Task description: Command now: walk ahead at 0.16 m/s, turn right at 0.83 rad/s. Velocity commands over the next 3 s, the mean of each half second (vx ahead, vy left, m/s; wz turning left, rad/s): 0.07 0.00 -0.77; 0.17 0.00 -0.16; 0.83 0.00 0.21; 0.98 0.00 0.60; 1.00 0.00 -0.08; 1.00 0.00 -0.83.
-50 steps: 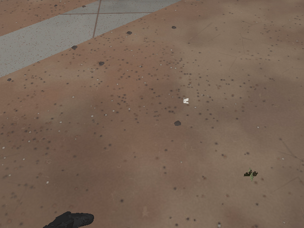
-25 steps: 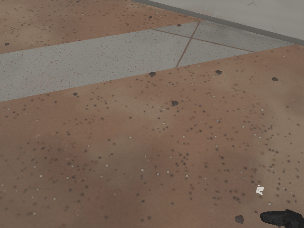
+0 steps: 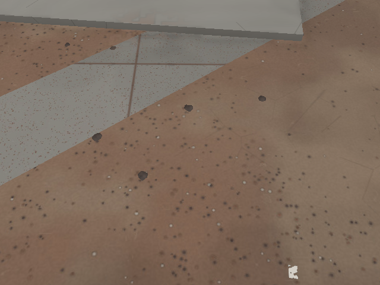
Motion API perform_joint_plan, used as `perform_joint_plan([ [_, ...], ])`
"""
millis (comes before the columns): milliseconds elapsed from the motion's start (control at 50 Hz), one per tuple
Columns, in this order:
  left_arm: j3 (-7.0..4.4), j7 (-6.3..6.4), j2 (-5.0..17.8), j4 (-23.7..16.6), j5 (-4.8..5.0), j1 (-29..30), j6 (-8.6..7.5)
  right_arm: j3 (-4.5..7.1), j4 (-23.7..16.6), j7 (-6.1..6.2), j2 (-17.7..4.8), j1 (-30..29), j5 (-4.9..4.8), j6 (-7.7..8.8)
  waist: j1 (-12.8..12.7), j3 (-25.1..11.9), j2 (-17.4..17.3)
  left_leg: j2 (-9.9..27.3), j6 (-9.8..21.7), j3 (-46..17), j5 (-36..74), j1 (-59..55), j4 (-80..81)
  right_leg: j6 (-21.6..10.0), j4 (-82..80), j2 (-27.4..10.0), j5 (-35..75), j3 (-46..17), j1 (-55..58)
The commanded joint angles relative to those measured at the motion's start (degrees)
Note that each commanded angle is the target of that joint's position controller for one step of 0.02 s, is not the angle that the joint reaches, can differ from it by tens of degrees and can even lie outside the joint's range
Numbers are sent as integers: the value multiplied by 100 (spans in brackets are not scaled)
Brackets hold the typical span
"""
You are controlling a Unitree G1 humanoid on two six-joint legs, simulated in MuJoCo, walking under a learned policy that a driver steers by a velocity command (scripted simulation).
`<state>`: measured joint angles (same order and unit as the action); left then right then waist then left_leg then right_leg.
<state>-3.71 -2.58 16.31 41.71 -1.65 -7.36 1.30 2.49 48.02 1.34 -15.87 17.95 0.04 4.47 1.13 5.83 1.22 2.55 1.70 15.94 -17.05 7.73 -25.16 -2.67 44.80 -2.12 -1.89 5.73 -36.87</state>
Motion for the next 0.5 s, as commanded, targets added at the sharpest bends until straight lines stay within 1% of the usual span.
perform_joint_plan([
  [20,-30,-74,164,-203,-54,-700,69,175,-580,4,-661,-643,-65,56,-457,-747,-636,1480,368,-157,3970,406,-140,-245,-428,125,-4,176,1651],
  [40,-71,-48,261,-253,-75,-734,69,214,-585,5,-736,-561,-82,-5,-446,-760,-638,1533,298,-133,4170,278,-581,-352,-521,250,-378,244,1742],
  [60,-118,-7,331,-242,-90,-945,37,241,-588,2,-782,-489,-99,-93,-499,-841,-578,1542,227,-98,4219,174,-1247,-472,-726,406,-661,290,1939],
  [80,-177,68,391,-92,-117,-1494,-45,249,-599,-17,-790,-447,-108,-202,-724,-1056,-277,1394,73,-18,3853,309,-2386,-637,-1206,582,-554,216,2510],
  [100,-308,184,893,-93,-90,-1629,-130,246,-657,-56,-758,-112,-14,-272,-681,-1033,692,852,-266,8,1145,1217,-3894,-879,-1630,-122,2038,-1051,3130],
  [120,-471,214,1586,-235,78,-1413,-18,186,-904,-94,-449,308,95,-403,-177,-1308,1410,-298,-627,-572,-2600,2696,-5733,-1869,-1427,-1409,4790,-3419,3825],
  [140,-559,175,1766,-530,286,-1394,13,96,-998,-51,-425,435,252,-491,-374,-2267,958,-218,-683,-1779,-2482,2963,-5841,-2339,-2417,-1842,2632,-4526,4045],
  [160,-493,204,1437,-581,206,-1092,73,116,-1022,-15,-577,-4,237,-511,-362,-1727,344,-94,-616,-1977,-2007,3092,-5563,-2168,-2783,-1652,293,-4341,3576],
  [180,-385,242,1067,-554,135,-762,147,137,-1070,22,-621,-475,189,-500,-230,-901,50,35,-531,-2011,-1407,3093,-4930,-1781,-3000,-1229,-782,-3789,2780],
  [200,-325,255,872,-547,136,-541,169,141,-1125,60,-625,-648,205,-511,-96,-646,118,120,-485,-2023,-1037,2879,-4359,-1459,-3056,-885,-915,-3392,2360],
  [220,-309,262,751,-603,129,-432,162,148,-1070,80,-628,-582,240,-576,-53,-669,198,89,-464,-1964,-806,2529,-4094,-1269,-3020,-642,-745,-3109,2106],
  [240,-307,243,740,-607,111,-440,147,131,-1014,79,-563,-528,255,-644,-49,-812,107,-8,-451,-1929,-672,2293,-3967,-1150,-2944,-493,-421,-2950,2023],
  [260,-334,216,805,-602,100,-486,124,107,-1006,66,-461,-513,232,-679,-53,-969,-7,-83,-448,-1943,-643,2170,-3788,-1086,-2861,-410,-176,-2905,2059],
  [280,-370,197,890,-590,94,-541,107,88,-1029,55,-386,-563,195,-690,-79,-1060,-67,-136,-451,-1985,-626,2145,-3556,-1043,-2813,-363,-156,-2940,2133],
  [300,-389,193,933,-580,84,-580,103,78,-1027,53,-344,-566,162,-694,-108,-1121,-59,-153,-446,-1989,-581,2163,-3369,-1014,-2800,-385,-282,-2943,2221],
  [320,-393,196,932,-579,73,-619,108,73,-1028,59,-332,-601,143,-699,-167,-1146,23,-165,-436,-1987,-511,2170,-3224,-987,-2824,-388,-525,-2985,2252],
  [360,-370,201,872,-567,50,-688,131,80,-1057,68,-353,-714,134,-714,-281,-1122,254,-185,-406,-1985,-378,2164,-3007,-932,-2932,-370,-1177,-3096,2239],
  [400,-343,197,821,-552,27,-716,149,88,-1077,64,-373,-789,129,-720,-352,-1051,411,-221,-360,-1965,-349,2100,-2784,-890,-3011,-354,-1620,-3199,2202],
  [460,-308,184,785,-537,-14,-687,169,86,-1067,41,-386,-769,94,-688,-401,-975,521,-319,-250,-1886,-492,1810,-2344,-869,-3009,-358,-1739,-3304,2153],
  [500,-282,171,762,-521,-36,-627,182,84,-1040,33,-400,-640,55,-654,-382,-952,588,-416,-142,-1813,-647,1457,-1913,-844,-2974,-365,-1627,-3373,2094],
])
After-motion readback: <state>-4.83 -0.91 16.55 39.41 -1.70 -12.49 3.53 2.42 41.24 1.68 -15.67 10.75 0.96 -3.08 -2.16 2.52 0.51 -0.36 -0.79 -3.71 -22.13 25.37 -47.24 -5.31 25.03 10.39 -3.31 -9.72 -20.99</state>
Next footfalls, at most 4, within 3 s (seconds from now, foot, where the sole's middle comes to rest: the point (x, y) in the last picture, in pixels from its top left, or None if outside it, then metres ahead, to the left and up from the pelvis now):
0.10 right None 0.20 -0.08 -0.78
0.60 left None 0.19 0.10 -0.78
1.00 right None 0.07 -0.05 -0.77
1.40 left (206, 248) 0.55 -0.04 -0.77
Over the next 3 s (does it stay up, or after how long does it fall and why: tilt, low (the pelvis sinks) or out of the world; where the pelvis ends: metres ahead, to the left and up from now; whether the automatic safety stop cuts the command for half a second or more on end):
stays up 1.81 -0.25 0.04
